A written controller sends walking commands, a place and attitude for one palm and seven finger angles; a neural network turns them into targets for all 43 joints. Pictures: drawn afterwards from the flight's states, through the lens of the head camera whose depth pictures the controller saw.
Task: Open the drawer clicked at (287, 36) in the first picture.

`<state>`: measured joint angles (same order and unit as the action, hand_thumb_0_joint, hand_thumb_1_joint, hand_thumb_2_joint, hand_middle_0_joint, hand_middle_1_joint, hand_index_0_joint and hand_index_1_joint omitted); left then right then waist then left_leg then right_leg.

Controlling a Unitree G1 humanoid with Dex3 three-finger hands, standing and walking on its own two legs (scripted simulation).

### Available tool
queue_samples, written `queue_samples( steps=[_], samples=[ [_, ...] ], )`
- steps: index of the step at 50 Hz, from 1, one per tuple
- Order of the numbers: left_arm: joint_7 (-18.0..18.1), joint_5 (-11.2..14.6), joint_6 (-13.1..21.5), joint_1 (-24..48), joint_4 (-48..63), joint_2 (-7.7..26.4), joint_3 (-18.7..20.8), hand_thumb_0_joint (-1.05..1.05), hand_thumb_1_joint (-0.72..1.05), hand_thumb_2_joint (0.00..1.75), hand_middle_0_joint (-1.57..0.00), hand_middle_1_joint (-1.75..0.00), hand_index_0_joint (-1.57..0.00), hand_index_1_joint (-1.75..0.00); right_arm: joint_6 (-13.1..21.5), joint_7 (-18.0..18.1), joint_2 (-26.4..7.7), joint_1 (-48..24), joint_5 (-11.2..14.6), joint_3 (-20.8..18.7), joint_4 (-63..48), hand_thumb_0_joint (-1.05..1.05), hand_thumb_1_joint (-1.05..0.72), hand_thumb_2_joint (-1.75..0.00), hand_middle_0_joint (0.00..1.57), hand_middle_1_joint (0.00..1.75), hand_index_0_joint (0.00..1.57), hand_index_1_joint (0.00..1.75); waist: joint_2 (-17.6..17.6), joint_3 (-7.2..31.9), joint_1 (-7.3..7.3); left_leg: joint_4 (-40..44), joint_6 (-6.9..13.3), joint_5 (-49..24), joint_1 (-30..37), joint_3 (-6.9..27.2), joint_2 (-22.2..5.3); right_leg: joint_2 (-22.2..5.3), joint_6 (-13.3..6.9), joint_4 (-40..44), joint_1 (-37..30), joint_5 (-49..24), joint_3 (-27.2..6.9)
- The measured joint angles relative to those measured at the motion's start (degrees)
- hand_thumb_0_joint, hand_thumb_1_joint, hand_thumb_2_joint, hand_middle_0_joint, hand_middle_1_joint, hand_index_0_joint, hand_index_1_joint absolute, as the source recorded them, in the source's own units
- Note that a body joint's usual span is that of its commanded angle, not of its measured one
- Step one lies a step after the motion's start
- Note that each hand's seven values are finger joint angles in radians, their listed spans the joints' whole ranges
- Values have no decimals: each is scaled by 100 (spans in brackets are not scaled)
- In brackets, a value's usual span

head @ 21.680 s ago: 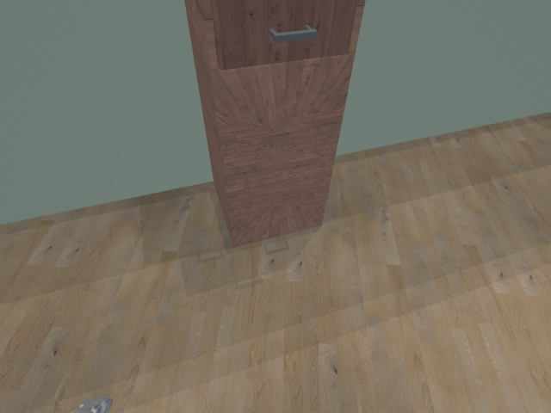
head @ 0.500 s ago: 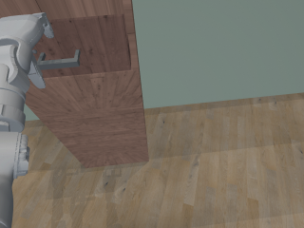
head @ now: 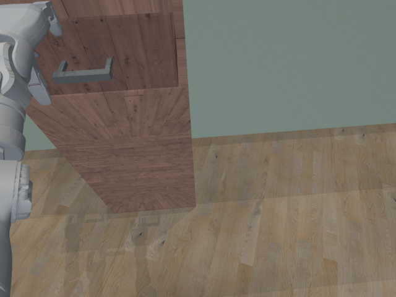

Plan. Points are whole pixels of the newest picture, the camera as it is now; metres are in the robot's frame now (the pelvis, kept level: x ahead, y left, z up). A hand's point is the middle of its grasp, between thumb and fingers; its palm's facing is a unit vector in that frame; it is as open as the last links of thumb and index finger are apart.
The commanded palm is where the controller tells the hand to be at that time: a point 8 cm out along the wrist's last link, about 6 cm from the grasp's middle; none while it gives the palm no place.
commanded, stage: re-aim the fingers above the handle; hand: left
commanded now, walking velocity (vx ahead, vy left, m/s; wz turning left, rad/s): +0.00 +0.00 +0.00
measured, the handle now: (84, 70) +0.55 +0.24 +0.15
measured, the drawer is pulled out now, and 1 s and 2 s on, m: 0.00 0.00 0.00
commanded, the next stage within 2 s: lower the fingers behind the handle in 0.70 s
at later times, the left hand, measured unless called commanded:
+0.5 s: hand (30, 62) +0.49 +0.29 +0.21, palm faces +0.00 +0.05 -1.00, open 13.7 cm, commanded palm +0.47 +0.27 +0.26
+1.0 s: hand (31, 70) +0.48 +0.29 +0.20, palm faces -0.08 +0.08 -0.99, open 13.8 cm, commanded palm +0.47 +0.26 +0.25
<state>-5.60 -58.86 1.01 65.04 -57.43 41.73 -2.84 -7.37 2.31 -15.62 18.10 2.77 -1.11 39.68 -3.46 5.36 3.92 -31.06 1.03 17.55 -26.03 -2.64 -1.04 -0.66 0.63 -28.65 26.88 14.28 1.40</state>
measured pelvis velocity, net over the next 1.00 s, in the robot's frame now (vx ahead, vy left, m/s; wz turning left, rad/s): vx -0.01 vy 0.00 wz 0.00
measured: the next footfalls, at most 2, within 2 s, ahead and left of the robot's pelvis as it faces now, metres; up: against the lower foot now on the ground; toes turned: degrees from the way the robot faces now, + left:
none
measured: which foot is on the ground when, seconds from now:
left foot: down 0.00-1.00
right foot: down 0.00-1.00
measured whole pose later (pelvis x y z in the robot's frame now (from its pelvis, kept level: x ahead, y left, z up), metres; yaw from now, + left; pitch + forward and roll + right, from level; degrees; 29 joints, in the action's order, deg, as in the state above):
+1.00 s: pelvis -0.01 +0.00 +0.00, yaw +0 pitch +12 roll +0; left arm -6.8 -60.2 -5.1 64.5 -62.1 41.8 -5.4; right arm -8.0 2.9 -15.4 16.8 3.6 0.2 39.8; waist -4.3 4.5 4.0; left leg -29.1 1.0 16.1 -24.9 -3.0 -1.0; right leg -0.6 0.5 -27.5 26.2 13.1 0.9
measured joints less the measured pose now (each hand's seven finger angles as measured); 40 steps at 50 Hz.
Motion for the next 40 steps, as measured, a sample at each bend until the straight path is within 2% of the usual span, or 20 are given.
queue_samples(
  steps=[2,4,8,11,14,16,18,20,22,24,27,29,31,34,36,38,40],
  samples=[
    [-229,11,-181,-70,42,-27,-228,0,-48,30,-32,-120,-32,-120,-67,-10,7,82,28,-3,41,0,-90,-90,20,30,20,30,-28,17,-30,27,9,3,55,9,6,-5,7,38,-66,1,9],
    [-495,94,-174,-239,254,-120,-409,0,-49,30,-32,-120,-31,-120,-127,11,22,139,49,-13,76,1,-90,-90,20,30,20,30,-31,18,-52,56,20,3,133,27,18,-16,13,75,-155,6,27],
    [-860,384,296,-524,664,-399,-503,0,-49,30,-32,-120,-32,-120,-129,110,56,109,63,-13,105,1,-90,-90,20,30,20,30,37,-65,-21,61,31,17,266,64,42,-39,19,82,-305,33,64],
    [-757,446,778,-690,919,-528,-265,0,-49,30,-32,-120,-32,-120,-43,163,70,13,21,-21,25,1,-90,-90,20,30,20,30,94,-123,43,36,30,24,259,36,37,-34,17,51,-283,31,36],
    [-301,280,1046,-695,969,-482,115,0,-49,30,-33,-120,-32,-120,54,147,59,-87,-49,-23,-86,1,-90,-90,20,30,20,30,90,-152,115,-11,24,26,158,-10,21,-20,16,4,-161,15,-11],
    [73,138,961,-553,812,-369,331,1,-48,30,-33,-120,-32,-120,91,103,52,-150,-76,-17,-115,1,-90,-90,20,30,20,30,66,-169,131,-27,20,18,85,-38,10,-9,16,-12,-77,-5,-41],
    [273,80,830,-398,602,-278,459,1,-48,30,-36,-122,-32,-120,88,49,44,-175,-88,-8,-101,0,-90,-90,20,30,20,30,28,-151,93,-7,16,-4,40,-65,-1,4,17,8,-21,-37,-68],
    [395,-22,499,-286,354,-195,483,1,-48,30,-38,-123,-33,-120,46,1,29,-180,-75,14,-70,0,-90,-90,20,30,20,30,-20,-96,44,36,13,-28,30,-89,-9,14,18,42,3,-66,-92],
    [346,-97,130,-215,109,-119,368,1,-48,30,-38,-123,-34,-121,-17,-23,12,-171,-37,46,-42,0,-90,-90,20,30,20,30,-61,-42,2,84,12,-47,59,-98,-11,17,18,73,-15,-80,-101],
    [142,-113,-204,-221,-68,-39,209,0,-48,30,-37,-123,-34,-122,-80,-11,0,-150,25,70,-38,1,-90,-90,20,30,20,30,-83,-9,-21,133,11,-63,122,-92,-9,17,15,104,-72,-83,-95],
    [-342,-11,-378,-319,-54,10,-188,0,-48,30,-35,-122,-34,-121,-111,71,0,-86,104,70,-44,1,-90,-90,20,30,20,30,-53,-21,-43,180,9,-79,241,-25,3,5,5,144,-218,-67,-27],
    [-688,138,-206,-408,176,-54,-418,0,-48,30,-34,-121,-33,-121,-97,139,6,-55,119,45,-18,1,-90,-90,20,30,20,30,15,-62,-66,190,4,-88,312,48,16,-9,-6,169,-326,-54,46],
    [-942,316,113,-529,536,-168,-569,0,-49,30,-34,-121,-33,-120,-57,208,1,-39,110,13,1,1,-90,-90,21,30,20,30,93,-105,-94,176,-2,-88,357,108,30,-23,-17,165,-399,-36,105],
    [-1032,545,660,-677,1102,-403,-687,0,-49,30,-33,-120,-33,-120,70,248,-40,-51,60,-63,14,1,-90,-90,20,30,20,30,162,-157,-122,110,-11,-68,355,165,47,-42,-23,126,-432,-9,162],
    [-850,593,980,-729,1349,-549,-597,0,-49,30,-33,-120,-33,-120,150,235,-76,-100,7,-104,-3,1,-90,-90,20,30,20,30,163,-177,-108,56,-15,-50,318,163,51,-48,-21,79,-396,3,158],
    [-509,553,1188,-716,1372,-600,-319,0,-49,30,-33,-120,-33,-120,186,208,-105,-198,-40,-87,-28,1,-90,-90,20,30,20,30,138,-183,-42,15,-11,-38,264,126,43,-41,-18,37,-323,-1,120],
    [-74,444,1115,-559,1136,-548,-61,0,-49,30,-33,-120,-33,-120,189,178,-98,-297,-52,-42,-57,1,-90,-90,20,30,20,30,111,-192,34,0,-7,-41,204,77,31,-29,-15,4,-235,-16,70]
  ],
)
